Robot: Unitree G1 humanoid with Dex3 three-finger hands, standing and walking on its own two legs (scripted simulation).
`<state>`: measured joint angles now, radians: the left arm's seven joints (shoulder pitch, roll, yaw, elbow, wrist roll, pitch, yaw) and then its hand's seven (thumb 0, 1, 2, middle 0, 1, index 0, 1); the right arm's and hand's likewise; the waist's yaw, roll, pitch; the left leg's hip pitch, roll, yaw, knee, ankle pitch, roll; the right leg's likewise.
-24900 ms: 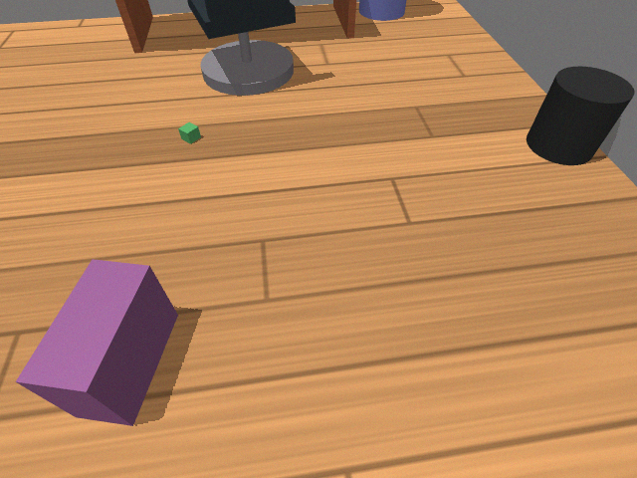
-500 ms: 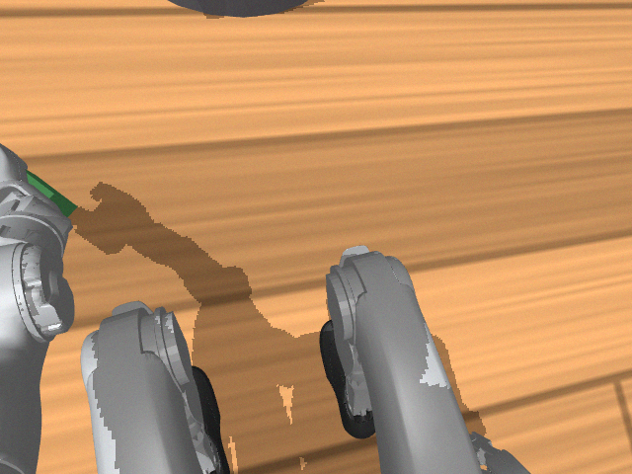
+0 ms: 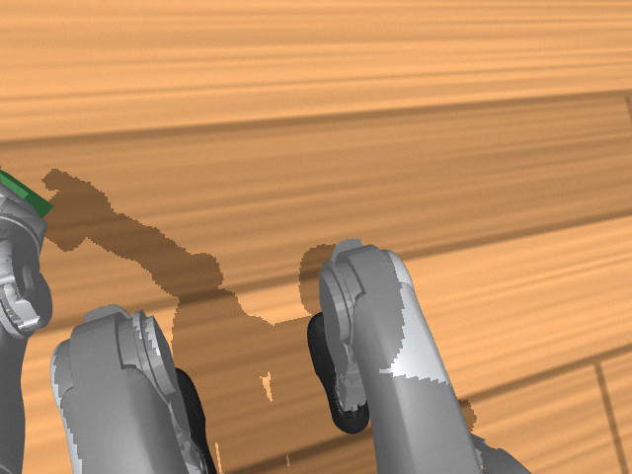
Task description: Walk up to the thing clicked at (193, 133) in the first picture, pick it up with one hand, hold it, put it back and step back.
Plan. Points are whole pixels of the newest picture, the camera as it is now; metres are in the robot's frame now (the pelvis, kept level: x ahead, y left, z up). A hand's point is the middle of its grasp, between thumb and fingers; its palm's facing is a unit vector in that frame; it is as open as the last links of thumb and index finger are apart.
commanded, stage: lower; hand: left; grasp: from above
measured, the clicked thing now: out of the picture +0.47 +0.29 -0.19
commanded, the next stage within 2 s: rest in 0.22 s
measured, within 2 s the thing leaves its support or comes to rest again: rests again in 1.62 s
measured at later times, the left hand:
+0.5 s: hand (22, 201) +0.48 +0.27 -0.21, palm faces -0.31 -0.34 -0.89, open 11.0 cm
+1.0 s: hand (34, 205) +0.48 +0.27 -0.24, palm faces -0.32 -0.34 -0.89, open 11.3 cm
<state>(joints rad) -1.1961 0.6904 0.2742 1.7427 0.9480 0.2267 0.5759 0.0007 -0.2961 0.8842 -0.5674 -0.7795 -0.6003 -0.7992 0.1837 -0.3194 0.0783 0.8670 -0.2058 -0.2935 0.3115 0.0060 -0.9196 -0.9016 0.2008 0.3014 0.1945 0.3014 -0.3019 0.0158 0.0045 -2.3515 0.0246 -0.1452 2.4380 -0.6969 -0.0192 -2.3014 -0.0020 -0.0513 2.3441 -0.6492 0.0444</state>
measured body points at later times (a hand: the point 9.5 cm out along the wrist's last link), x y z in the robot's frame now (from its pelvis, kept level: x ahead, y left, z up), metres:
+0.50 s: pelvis +0.00 +0.00 -0.01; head +0.28 +0.06 +0.34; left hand +0.49 +0.29 -0.16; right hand -0.01 -0.25 -0.09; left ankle +0.07 +0.13 -0.29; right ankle +0.10 -0.13 -0.29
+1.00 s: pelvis +0.00 +0.01 +0.00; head +0.29 +0.08 +0.33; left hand +0.49 +0.28 -0.19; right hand -0.03 -0.24 -0.06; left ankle +0.07 +0.13 -0.29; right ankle +0.10 -0.13 -0.29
